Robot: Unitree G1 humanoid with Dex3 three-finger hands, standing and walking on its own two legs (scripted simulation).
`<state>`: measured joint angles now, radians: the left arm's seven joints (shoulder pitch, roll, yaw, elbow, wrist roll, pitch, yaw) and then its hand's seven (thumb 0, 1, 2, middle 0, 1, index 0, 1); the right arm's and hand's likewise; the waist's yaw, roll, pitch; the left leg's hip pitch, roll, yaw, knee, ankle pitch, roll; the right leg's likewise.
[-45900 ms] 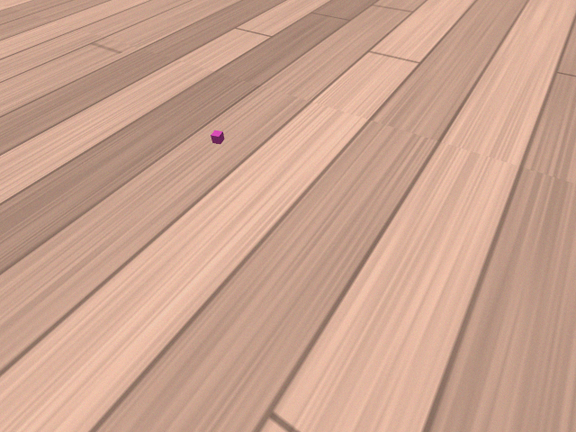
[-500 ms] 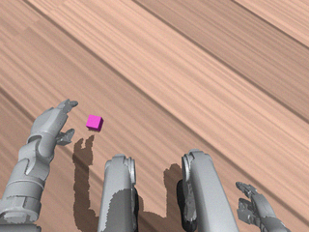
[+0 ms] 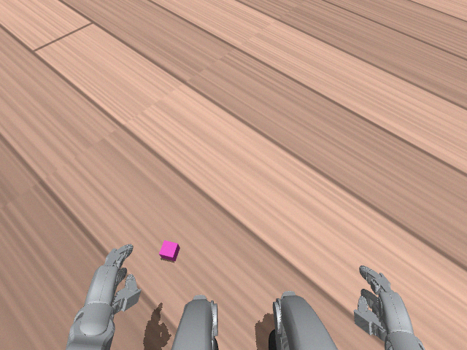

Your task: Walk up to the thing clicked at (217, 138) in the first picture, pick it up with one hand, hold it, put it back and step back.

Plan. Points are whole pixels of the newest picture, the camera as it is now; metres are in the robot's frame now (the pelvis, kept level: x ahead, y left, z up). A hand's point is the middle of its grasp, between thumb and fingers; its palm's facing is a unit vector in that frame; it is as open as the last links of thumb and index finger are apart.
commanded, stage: home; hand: left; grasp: from above
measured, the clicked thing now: (169, 250) +0.47 +0.26 -0.60
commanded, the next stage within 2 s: none
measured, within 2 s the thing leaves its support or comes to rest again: neither
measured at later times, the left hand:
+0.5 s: hand (117, 309) +0.20 +0.19 +0.04, palm faces +0.09 -0.97 -0.21, open 7.4 cm
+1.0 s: hand (118, 310) +0.20 +0.18 +0.04, palm faces +0.08 -0.98 -0.20, open 7.4 cm
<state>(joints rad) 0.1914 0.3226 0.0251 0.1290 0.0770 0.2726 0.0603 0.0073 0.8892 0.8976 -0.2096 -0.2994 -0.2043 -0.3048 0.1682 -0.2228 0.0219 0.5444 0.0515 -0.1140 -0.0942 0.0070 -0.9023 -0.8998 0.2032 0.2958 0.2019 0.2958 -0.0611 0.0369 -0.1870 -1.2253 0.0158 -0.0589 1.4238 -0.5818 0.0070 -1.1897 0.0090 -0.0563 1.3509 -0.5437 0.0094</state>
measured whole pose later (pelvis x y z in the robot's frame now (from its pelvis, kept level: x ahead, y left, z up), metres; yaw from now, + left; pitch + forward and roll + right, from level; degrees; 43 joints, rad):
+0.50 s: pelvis +0.05 +0.00 +0.09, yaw +2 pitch +10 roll -3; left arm 0.51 0.22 0.03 -0.13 -0.06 0.45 0.03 0.01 0.90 0.90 -0.20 -0.30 -0.20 -0.30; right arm 0.29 -0.22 0.04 0.51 0.02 -0.22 -0.19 0.01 -0.90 -0.90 0.20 0.30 0.20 0.30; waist -0.04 0.05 -0.18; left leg -0.70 0.01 -0.06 1.01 -0.50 0.01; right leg -0.66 0.00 -0.06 0.94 -0.46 0.01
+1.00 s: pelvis +0.04 +0.00 +0.09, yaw +2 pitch +10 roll -3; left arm 0.50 0.23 0.03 -0.12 -0.06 0.43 0.02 0.01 0.90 0.90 -0.20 -0.30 -0.20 -0.30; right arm 0.30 -0.22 0.04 0.53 0.01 -0.23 -0.19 0.01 -0.90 -0.90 0.20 0.30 0.20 0.30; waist -0.04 0.05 -0.15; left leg -0.69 0.01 -0.05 1.01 -0.50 0.01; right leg -0.65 0.01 -0.05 0.94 -0.46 0.01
